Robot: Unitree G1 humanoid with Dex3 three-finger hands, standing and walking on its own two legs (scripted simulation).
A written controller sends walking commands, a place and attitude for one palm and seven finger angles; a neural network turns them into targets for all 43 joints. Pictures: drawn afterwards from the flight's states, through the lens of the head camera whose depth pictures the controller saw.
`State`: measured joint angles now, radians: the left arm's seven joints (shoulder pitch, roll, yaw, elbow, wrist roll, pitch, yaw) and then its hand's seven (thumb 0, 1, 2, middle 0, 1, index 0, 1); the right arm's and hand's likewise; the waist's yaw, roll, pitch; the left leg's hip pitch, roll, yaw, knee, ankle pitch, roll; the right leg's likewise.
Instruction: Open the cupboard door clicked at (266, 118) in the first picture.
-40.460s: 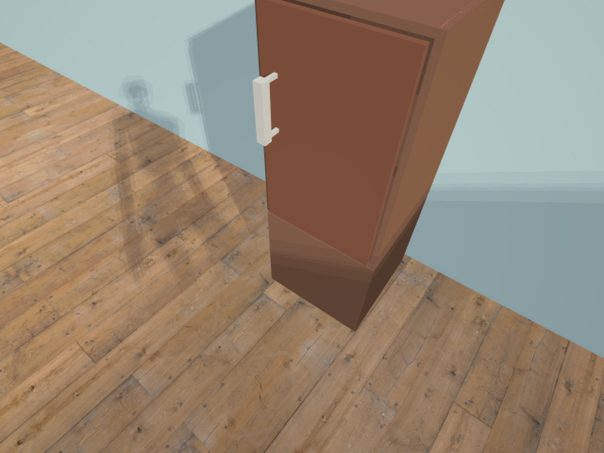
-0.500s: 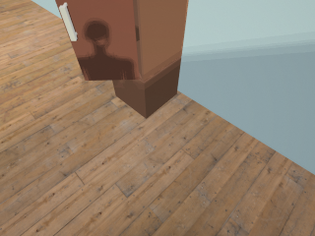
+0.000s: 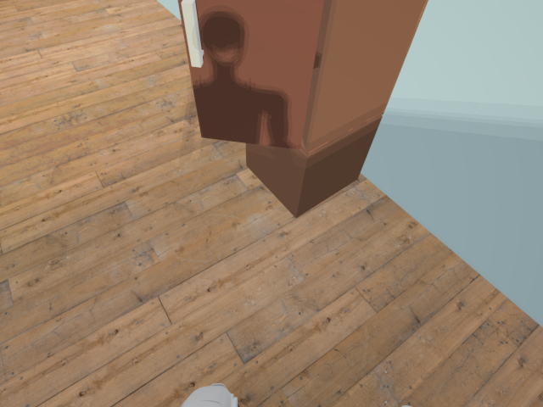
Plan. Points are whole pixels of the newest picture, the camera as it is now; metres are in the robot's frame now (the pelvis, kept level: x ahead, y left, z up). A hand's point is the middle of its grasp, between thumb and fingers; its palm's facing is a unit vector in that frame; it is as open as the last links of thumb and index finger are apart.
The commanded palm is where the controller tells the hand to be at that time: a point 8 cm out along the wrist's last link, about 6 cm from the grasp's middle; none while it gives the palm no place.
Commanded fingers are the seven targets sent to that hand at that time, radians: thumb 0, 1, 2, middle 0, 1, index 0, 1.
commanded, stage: take the last steps up to it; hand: left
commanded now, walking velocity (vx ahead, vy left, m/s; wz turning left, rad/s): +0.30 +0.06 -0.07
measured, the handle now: (195, 31) +0.90 +0.28 +0.06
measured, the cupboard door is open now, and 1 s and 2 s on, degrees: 45 45 45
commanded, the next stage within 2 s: come to a stop and stand still in 0.66 s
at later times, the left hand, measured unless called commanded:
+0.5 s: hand (179, 328) +0.24 +0.18 -0.13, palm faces +0.03 -0.97 -0.23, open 7.2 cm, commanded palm none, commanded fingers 0.00 0.90 0.90 -0.20 -0.30 -0.20 -0.30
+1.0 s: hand (167, 266) +0.37 +0.25 -0.16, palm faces -0.02 -0.99 -0.16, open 7.4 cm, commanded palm none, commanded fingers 0.00 0.90 0.90 -0.20 -0.30 -0.20 -0.30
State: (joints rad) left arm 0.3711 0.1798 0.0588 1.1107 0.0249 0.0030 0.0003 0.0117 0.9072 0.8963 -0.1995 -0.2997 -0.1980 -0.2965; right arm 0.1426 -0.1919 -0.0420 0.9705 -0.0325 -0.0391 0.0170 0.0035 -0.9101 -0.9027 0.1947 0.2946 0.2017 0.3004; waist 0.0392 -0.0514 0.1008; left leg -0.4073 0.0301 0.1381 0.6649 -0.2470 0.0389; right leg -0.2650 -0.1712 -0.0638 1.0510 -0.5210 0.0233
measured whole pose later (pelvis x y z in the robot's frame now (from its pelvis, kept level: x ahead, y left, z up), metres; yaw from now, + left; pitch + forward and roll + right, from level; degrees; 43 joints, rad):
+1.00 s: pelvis +0.33 +0.07 +0.02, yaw -4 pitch +1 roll -1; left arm 0.21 0.18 0.05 1.04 0.02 0.04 0.01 0.01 0.91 0.90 -0.19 -0.30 -0.19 -0.30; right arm 0.15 -0.15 -0.02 1.04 -0.03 -0.01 -0.05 -0.01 -0.94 -0.90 0.20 0.30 0.21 0.30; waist 0.02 -0.04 0.07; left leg -0.27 0.03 0.16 0.48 -0.22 0.06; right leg -0.45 -0.05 -0.04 0.94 -0.43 0.03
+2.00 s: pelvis +0.29 +0.08 +0.02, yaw -5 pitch -1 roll +0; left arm 0.33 0.19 -0.01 1.04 0.03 0.02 0.02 0.01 0.91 0.90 -0.20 -0.30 -0.20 -0.30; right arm 0.22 -0.20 0.00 0.95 -0.02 0.00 -0.01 0.00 -0.93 -0.90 0.20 0.30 0.21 0.30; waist 0.03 0.02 0.02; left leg -0.21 -0.05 0.11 0.49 -0.27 0.08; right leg -0.26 -0.09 0.03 0.52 -0.25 0.03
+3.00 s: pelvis +0.33 +0.03 +0.02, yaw -3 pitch +0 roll +0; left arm 0.26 0.16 0.02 1.06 0.02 -0.01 0.03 0.01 0.91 0.90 -0.20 -0.30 -0.20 -0.30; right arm 0.25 -0.18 -0.01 1.08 -0.01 0.02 -0.02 0.00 -0.91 -0.90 0.20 0.29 0.20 0.30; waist 0.02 0.00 0.05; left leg -0.21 0.02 0.06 0.55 -0.34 0.00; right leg -0.22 -0.03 -0.04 0.55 -0.33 0.01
